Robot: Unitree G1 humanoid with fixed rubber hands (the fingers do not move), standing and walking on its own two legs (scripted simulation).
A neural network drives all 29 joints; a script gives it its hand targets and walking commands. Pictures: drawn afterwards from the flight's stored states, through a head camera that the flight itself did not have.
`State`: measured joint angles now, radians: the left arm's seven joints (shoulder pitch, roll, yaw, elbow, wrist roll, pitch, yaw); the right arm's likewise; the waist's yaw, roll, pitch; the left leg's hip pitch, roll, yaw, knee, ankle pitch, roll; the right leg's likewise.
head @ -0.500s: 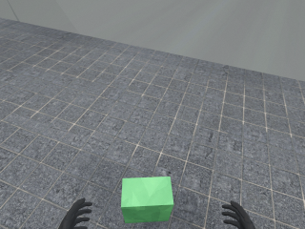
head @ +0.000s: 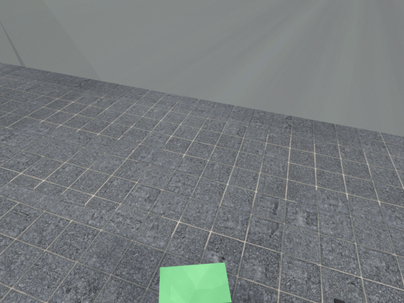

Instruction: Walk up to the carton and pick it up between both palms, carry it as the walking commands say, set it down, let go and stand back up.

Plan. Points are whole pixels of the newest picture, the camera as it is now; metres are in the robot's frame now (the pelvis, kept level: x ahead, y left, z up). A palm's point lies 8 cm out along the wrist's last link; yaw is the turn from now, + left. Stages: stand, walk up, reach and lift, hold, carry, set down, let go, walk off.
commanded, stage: stand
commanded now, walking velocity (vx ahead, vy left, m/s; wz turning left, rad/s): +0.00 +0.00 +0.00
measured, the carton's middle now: (193, 299) +0.40 +0.03 -0.63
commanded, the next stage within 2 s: none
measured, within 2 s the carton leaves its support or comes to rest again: neither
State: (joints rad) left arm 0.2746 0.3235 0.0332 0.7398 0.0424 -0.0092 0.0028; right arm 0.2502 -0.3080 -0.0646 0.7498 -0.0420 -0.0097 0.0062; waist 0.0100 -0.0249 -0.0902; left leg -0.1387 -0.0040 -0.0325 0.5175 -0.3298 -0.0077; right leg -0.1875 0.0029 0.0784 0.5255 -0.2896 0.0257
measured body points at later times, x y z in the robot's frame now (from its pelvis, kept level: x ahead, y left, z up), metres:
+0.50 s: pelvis -0.03 +0.00 +0.00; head -0.09 +0.00 +0.45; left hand +0.06 +0.29 -0.11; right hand +0.06 -0.31 -0.10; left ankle -0.03 +0.13 -0.73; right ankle +0.00 -0.14 -0.73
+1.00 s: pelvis -0.05 -0.01 +0.00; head -0.08 -0.01 +0.45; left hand +0.02 +0.29 -0.12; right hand +0.01 -0.31 -0.12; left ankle -0.03 +0.13 -0.73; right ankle +0.00 -0.14 -0.73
